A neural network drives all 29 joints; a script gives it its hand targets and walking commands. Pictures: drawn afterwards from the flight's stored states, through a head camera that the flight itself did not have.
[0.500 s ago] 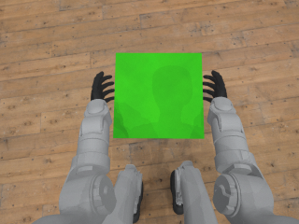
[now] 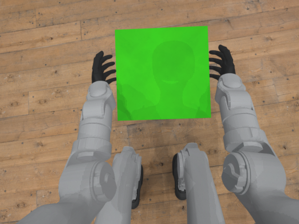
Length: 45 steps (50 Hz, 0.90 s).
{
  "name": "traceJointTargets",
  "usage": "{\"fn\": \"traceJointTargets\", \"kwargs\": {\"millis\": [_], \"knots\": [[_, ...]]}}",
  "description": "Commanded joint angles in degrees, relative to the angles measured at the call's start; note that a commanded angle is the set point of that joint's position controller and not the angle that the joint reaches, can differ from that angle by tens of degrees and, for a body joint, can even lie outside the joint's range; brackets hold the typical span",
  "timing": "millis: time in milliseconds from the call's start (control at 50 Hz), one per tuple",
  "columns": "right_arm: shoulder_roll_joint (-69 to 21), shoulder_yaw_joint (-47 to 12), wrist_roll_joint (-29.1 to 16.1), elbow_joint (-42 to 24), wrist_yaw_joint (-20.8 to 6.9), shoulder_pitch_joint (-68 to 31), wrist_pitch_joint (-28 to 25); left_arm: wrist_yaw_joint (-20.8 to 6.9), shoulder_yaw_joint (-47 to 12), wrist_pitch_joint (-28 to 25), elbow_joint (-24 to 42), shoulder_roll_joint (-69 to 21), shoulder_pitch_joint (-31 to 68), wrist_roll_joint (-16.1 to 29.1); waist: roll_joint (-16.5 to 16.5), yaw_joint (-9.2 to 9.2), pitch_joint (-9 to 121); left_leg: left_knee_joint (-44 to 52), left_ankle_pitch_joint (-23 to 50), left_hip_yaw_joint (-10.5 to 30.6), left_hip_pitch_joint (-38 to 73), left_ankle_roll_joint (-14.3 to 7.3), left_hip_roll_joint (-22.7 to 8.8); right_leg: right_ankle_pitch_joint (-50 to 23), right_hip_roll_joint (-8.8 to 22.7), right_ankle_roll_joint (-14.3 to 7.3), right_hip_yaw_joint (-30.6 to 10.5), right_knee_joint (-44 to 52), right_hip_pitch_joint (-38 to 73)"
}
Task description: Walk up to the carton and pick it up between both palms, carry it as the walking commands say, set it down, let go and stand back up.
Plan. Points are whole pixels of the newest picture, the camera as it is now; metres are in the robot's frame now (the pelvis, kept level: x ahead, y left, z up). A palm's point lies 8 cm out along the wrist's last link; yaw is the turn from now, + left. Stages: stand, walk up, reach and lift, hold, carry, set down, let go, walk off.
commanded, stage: set down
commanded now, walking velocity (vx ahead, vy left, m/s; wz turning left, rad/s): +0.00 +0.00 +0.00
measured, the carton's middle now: (161, 79) +0.50 -0.03 -0.16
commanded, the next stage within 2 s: none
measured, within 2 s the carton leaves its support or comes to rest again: neither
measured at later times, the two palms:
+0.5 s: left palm (110, 85) +0.49 +0.13 -0.15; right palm (214, 79) +0.49 -0.19 -0.17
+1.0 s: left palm (117, 87) +0.51 +0.13 -0.24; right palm (206, 81) +0.52 -0.19 -0.25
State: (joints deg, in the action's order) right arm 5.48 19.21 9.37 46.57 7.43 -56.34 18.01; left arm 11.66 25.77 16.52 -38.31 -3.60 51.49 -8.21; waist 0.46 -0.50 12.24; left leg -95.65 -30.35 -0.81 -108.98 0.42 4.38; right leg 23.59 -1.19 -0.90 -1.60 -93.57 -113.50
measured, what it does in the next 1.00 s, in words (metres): lowers itself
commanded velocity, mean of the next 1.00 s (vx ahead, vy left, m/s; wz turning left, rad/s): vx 0.00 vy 0.00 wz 0.00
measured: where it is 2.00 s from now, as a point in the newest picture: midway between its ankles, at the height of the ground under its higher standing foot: (157, 188)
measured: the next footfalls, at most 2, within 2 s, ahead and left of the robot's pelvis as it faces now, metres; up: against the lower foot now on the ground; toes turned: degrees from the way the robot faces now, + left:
none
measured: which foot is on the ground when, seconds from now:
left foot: down 0.00-1.00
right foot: down 0.00-1.00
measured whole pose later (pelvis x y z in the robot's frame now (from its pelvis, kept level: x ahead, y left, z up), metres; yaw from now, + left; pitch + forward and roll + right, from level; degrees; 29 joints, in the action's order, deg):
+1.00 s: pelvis -0.02 +0.00 -0.12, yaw +1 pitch +42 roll +4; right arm 16.6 10.9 1.2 55.1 8.4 -76.8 15.9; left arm 15.9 22.8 14.6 -43.2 2.8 70.4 -1.1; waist 2.0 0.0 -6.8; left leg -119.1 -33.7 -2.0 -127.7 1.5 5.5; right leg 25.5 -1.2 -1.2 -1.5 -116.6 -133.1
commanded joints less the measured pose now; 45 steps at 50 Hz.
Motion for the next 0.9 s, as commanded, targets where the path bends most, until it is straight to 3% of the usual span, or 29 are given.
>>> {"fn": "traceJointTargets", "kwargs": {"millis": [0,20,40,60,80,100,120,140,180,200,220,240,260,340,420,440,460,500,560,600,640,660,700,720,740,760,780,800,880], "knots": [[-58.0,-25.3,-7.8,-3.8,-19.7,-33.2,-2.3,-21.5,-29.6,-0.9,0.1,-50.8,38.5,8.3,-4.6,-0.06,58.5,8.5,9.8,-1.3,16.5,0.4,6.2,-10.5,-5.7,1.2,2.2,5.4,43.9],[-57.9,-25.7,-8.2,-2.4,-19.7,-32.2,-2.4,-21.3,-31.6,-1.3,2.2,-52.5,40.4,8.9,-2.1,-1.14,59.4,7.5,11.0,-1.8,18.7,1.0,5.8,-12.1,-6.3,0.9,2.3,4.2,41.8],[-56.7,-25.2,-8.2,-1.9,-19.5,-36.0,-2.3,-21.5,-29.3,-0.9,-1.7,-53.2,38.2,8.2,-2.8,1.22,56.0,7.4,10.4,-1.9,14.6,0.8,6.0,-11.3,-5.8,0.8,2.0,4.7,41.9],[-56.3,-24.6,-7.6,-2.0,-19.3,-34.7,-2.4,-21.4,-28.8,-0.7,-1.4,-51.0,40.8,7.7,-2.8,-1.65,57.0,6.6,9.1,-1.5,15.9,0.6,5.7,-9.8,-6.1,0.8,2.1,3.9,40.1],[-57.1,-26.3,-8.5,-4.7,-19.0,-37.2,-2.2,-21.7,-28.6,-0.7,-0.5,-50.9,40.3,8.4,-5.3,0.73,59.0,5.9,9.5,-2.2,15.0,0.4,6.1,-9.9,-6.0,1.0,1.9,4.2,43.4],[-56.6,-26.1,-8.6,-4.6,-18.8,-37.7,-2.0,-21.7,-29.2,-0.6,1.1,-50.1,43.3,9.1,-3.7,-0.25,59.5,5.3,8.0,-2.6,13.3,0.6,6.1,-8.7,-5.7,1.2,1.7,3.2,43.7],[-56.6,-27.0,-9.0,-5.4,-18.5,-40.4,-1.9,-22.0,-28.0,-0.2,-2.3,-50.8,40.9,8.3,-5.7,1.42,59.3,4.4,7.7,-2.7,11.4,0.2,6.0,-8.6,-5.8,1.4,1.7,3.2,44.9],[-57.2,-25.8,-8.8,-5.0,-18.3,-39.3,-2.0,-22.2,-28.1,-0.3,-1.3,-50.3,42.8,8.7,-5.2,0.21,57.7,4.0,8.0,-1.9,10.8,-0.1,6.2,-9.4,-5.7,1.4,1.4,2.7,43.5],[-56.1,-25.7,-8.6,-4.9,-18.2,-39.4,-2.0,-22.6,-28.9,0.0,-0.7,-50.1,42.4,8.6,-2.4,1.02,58.9,2.9,8.5,-3.4,10.9,0.7,6.5,-9.5,-6.1,1.3,1.6,1.5,41.9],[-56.8,-25.1,-8.5,-3.2,-18.5,-39.2,-1.8,-22.4,-28.5,0.0,-2.0,-51.2,42.7,8.6,-2.2,0.08,58.6,3.6,9.1,-2.7,13.8,0.3,6.1,-9.7,-6.2,1.2,2.5,0.8,39.4],[-57.2,-25.2,-8.2,-1.8,-18.6,-38.2,-1.4,-22.6,-28.5,-0.2,0.9,-49.7,46.2,9.7,-5.4,0.0,58.6,2.0,8.2,-3.1,8.8,0.6,6.3,-9.6,-5.8,0.8,1.7,1.3,42.7],[-55.9,-24.1,-7.8,-1.5,-18.4,-38.6,-1.5,-22.9,-28.7,0.1,-0.9,-51.1,46.0,9.6,-3.5,-1.29,58.5,1.3,7.7,-3.1,8.9,0.5,6.0,-9.1,-5.7,0.8,1.2,0.8,41.7],[-55.5,-25.5,-8.5,-2.4,-18.7,-38.7,-1.6,-23.0,-29.2,0.1,0.3,-48.4,44.5,9.2,-3.2,1.06,59.6,0.9,10.3,-3.4,10.2,0.6,6.1,-11.6,-5.8,1.0,1.4,-0.8,40.9],[-55.4,-26.4,-9.9,-4.2,-18.5,-41.5,-2.3,-22.5,-30.6,-0.3,1.8,-51.2,45.0,11.1,-3.8,-0.32,62.8,-0.7,12.5,-2.4,9.9,0.6,6.2,-14.5,-5.9,0.9,2.4,-3.7,40.5],[-54.1,-26.0,-10.3,-3.7,-18.8,-43.3,-2.0,-22.3,-28.8,-0.3,1.6,-48.0,47.5,10.6,-4.7,0.81,58.6,-2.5,8.7,-3.5,5.3,0.3,6.2,-10.8,-5.5,1.0,1.9,-4.2,37.9],[-51.6,-24.8,-9.5,-1.5,-18.5,-44.4,-2.0,-22.4,-28.4,-0.1,-0.2,-48.3,49.0,10.9,-3.6,-0.03,56.0,-3.4,6.9,-3.7,1.5,0.6,6.1,-9.7,-5.1,0.7,1.2,-4.1,38.1],[-55.4,-26.5,-9.7,-5.1,-18.2,-42.7,-2.0,-22.5,-29.9,-0.9,4.8,-47.4,52.2,11.7,-6.6,-1.22,63.5,-4.0,9.2,-3.6,5.2,0.0,6.2,-13.6,-5.4,0.9,1.2,-4.8,42.8],[-53.2,-27.2,-11.9,-4.5,-18.4,-45.7,-2.3,-22.2,-30.4,-0.5,1.7,-47.7,49.0,11.6,-3.4,1.75,62.1,-5.1,10.3,-4.1,5.4,0.4,6.0,-12.2,-5.6,1.0,1.5,-6.4,38.7],[-52.2,-26.4,-11.3,-1.2,-18.5,-46.8,-2.1,-21.3,-28.6,-0.4,-0.6,-47.1,49.3,11.2,-3.9,0.67,59.5,-5.1,9.0,-3.8,6.3,0.4,6.0,-10.6,-5.6,1.2,3.0,-7.9,34.9],[-51.8,-27.0,-11.7,-3.7,-18.5,-47.0,-2.4,-21.5,-28.7,-0.4,0.0,-46.9,50.7,11.9,-7.0,0.68,61.5,-6.6,9.4,-3.4,5.7,0.1,6.0,-10.4,-5.5,1.1,3.1,-8.5,36.8],[-52.1,-25.7,-11.2,-1.4,-18.6,-46.3,-2.6,-21.2,-29.6,-0.8,0.5,-47.9,52.6,11.8,-4.4,-0.21,59.2,-6.8,9.8,-3.1,5.5,0.3,6.0,-11.7,-5.7,0.7,2.9,-9.7,33.5],[-52.2,-26.1,-11.7,-1.1,-18.9,-46.1,-2.7,-21.2,-28.6,-1.1,1.1,-45.7,53.3,11.3,-3.9,1.96,59.4,-7.7,10.0,-4.3,5.1,0.5,5.9,-12.0,-5.5,0.8,2.2,-9.8,33.6],[-50.8,-25.5,-11.1,-0.9,-19.0,-47.1,-2.7,-21.4,-29.4,-1.2,0.6,-46.8,52.4,12.5,-5.6,-1.3,58.8,-8.1,9.8,-3.3,3.4,-0.1,5.9,-13.6,-5.1,0.9,2.9,-10.9,34.6],[-49.3,-26.2,-12.4,-0.8,-19.1,-48.7,-2.7,-21.4,-29.0,-1.1,0.7,-45.8,54.3,12.7,-4.1,0.61,59.7,-9.5,9.3,-3.6,3.9,0.1,5.6,-11.3,-5.0,0.6,2.1,-11.6,32.9],[-50.7,-25.8,-12.0,0.3,-18.9,-46.7,-2.7,-21.0,-30.4,-1.3,2.2,-45.3,57.4,13.5,-4.0,-0.21,59.2,-9.8,8.6,-4.4,4.6,0.5,5.8,-10.5,-5.0,0.5,2.4,-11.6,33.0],[-48.2,-26.3,-13.1,-0.2,-19.3,-49.9,-3.2,-20.5,-30.5,-1.4,1.7,-45.2,56.4,13.2,-2.9,0.88,58.5,-9.2,10.0,-3.4,6.0,0.4,5.7,-11.4,-4.9,0.8,3.5,-13.3,29.7],[-48.5,-25.7,-12.5,-0.9,-19.4,-48.7,-3.0,-20.4,-30.3,-1.5,1.0,-46.2,55.2,14.1,-4.0,-1.86,58.6,-9.9,10.1,-3.3,7.7,0.5,5.6,-10.9,-4.8,0.7,3.8,-12.5,30.1],[-49.5,-26.7,-13.3,-1.1,-19.6,-48.2,-3.2,-20.2,-30.7,-1.8,1.8,-44.7,55.6,13.5,-3.1,0.45,58.9,-10.2,10.7,-3.9,6.9,0.4,5.9,-12.5,-4.8,0.5,2.9,-13.4,30.0],[-47.2,-27.6,-14.5,-0.4,-19.5,-51.5,-4.3,-19.3,-30.9,-2.7,0.1,-45.2,56.9,14.6,-4.1,-0.28,59.5,-11.3,12.4,-3.2,8.7,0.3,5.7,-14.6,-4.6,0.8,4.1,-15.6,30.1]]}}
